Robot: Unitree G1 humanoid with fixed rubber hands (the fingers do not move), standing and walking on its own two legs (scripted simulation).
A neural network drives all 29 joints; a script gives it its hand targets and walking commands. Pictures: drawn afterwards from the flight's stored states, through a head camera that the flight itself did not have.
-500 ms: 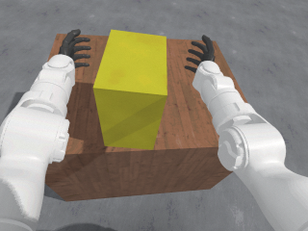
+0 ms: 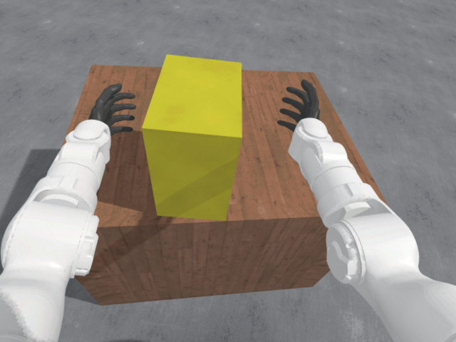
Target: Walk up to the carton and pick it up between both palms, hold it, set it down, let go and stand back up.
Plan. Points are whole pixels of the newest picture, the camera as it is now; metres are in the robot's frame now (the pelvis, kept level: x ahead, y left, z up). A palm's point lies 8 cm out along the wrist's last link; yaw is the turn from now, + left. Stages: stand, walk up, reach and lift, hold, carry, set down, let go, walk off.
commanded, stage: set down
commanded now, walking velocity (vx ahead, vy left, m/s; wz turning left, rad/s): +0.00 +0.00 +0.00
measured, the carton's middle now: (197, 142) +0.54 -0.01 +0.01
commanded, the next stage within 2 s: none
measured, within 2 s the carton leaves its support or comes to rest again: neither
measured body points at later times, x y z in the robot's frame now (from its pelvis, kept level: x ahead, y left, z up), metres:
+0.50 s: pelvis +0.00 +0.00 +0.00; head +0.05 +0.04 +0.45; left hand +0.44 +0.20 +0.05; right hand +0.40 -0.17 +0.08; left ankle +0.04 +0.10 -0.73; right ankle +0.03 -0.13 -0.73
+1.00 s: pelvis +0.00 +0.00 +0.00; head +0.03 +0.02 +0.45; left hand +0.36 +0.22 +0.01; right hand +0.33 -0.18 +0.03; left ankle +0.04 +0.10 -0.73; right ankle +0.03 -0.13 -0.73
